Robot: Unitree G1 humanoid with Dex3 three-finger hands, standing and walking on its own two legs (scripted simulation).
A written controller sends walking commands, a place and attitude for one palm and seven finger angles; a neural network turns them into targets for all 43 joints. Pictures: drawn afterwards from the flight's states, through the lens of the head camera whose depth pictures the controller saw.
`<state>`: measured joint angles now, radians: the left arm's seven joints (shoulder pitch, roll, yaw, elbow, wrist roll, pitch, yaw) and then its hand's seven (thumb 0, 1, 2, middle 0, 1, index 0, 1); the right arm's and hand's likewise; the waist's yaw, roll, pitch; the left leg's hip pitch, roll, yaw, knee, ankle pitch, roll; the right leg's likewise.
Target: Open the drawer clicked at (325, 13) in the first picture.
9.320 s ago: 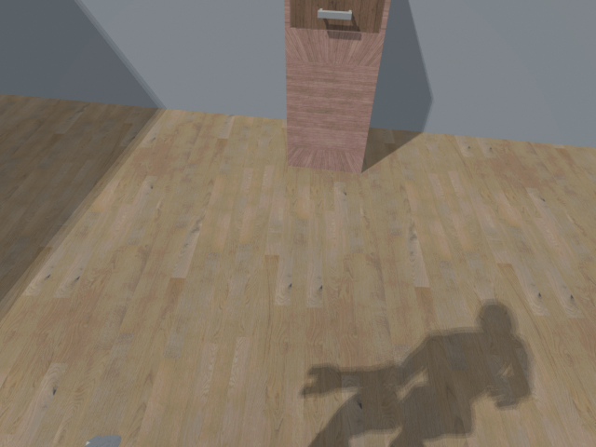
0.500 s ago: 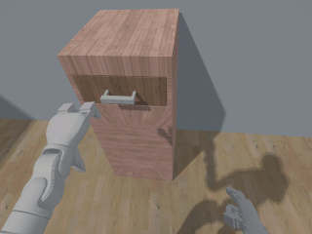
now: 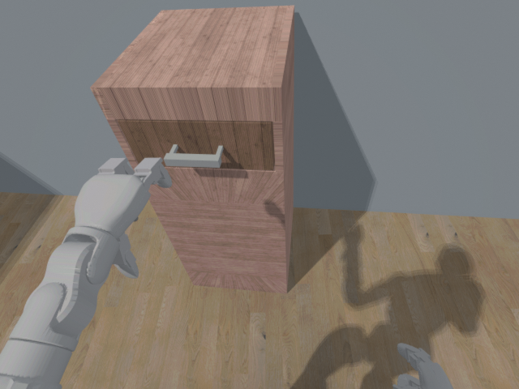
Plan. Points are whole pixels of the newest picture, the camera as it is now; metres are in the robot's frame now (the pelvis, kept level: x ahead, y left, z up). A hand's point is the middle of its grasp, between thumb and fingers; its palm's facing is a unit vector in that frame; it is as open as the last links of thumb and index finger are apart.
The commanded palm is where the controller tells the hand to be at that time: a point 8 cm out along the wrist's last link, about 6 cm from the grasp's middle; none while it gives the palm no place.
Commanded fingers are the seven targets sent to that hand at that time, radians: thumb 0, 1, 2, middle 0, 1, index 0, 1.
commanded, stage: raise the hand with hooked fingers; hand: left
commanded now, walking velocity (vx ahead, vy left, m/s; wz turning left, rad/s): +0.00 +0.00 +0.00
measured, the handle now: (195, 154) +0.58 +0.25 +0.01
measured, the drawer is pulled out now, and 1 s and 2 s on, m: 0.00 0.00 0.00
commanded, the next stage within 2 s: move the hooked fingers above the handle in 0.02 s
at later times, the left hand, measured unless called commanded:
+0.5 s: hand (154, 199) +0.36 +0.23 +0.10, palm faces +0.00 -0.03 -1.00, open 13.8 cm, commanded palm +0.34 +0.24 +0.16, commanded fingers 0.00 -0.50 0.30 -0.30 -1.20 -0.30 -1.20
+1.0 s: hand (166, 178) +0.43 +0.24 +0.08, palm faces -0.02 -0.01 -1.00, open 13.8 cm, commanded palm +0.41 +0.25 +0.14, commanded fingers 0.00 -0.50 0.30 -0.30 -1.20 -0.30 -1.20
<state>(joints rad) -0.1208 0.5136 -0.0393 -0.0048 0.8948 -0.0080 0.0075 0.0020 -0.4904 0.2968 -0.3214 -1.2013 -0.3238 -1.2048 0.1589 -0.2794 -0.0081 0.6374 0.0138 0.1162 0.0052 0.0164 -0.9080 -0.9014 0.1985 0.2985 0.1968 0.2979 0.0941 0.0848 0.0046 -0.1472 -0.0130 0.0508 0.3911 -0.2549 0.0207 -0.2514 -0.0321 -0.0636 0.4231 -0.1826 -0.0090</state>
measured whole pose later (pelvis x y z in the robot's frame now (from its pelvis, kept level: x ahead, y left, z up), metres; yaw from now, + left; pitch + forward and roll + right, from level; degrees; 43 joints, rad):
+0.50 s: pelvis -0.01 -0.01 +0.00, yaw +0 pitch +3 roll +1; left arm -0.41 0.52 -0.08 0.38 0.93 -0.06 0.01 0.00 -0.49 0.30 -0.32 -1.20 -0.32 -1.20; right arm 0.16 -0.27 0.00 0.64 0.03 0.09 -0.04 0.01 -0.91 -0.90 0.20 0.30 0.20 0.30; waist 0.06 0.07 -0.01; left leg -0.22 0.00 0.04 0.43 -0.26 0.00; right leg -0.32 -0.02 -0.08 0.46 -0.19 -0.03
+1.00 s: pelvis +0.01 +0.00 -0.01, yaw -1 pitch +8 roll +0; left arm -0.60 0.51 -0.07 0.66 1.00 -0.09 0.10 0.00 -0.49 0.30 -0.32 -1.20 -0.32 -1.20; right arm 0.24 -0.26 -0.03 0.66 0.03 0.11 -0.04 0.01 -0.91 -0.90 0.20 0.30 0.20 0.30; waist 0.01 0.04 -0.05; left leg -0.33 -0.01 0.06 0.50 -0.31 0.03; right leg -0.44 -0.03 -0.05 0.52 -0.22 -0.01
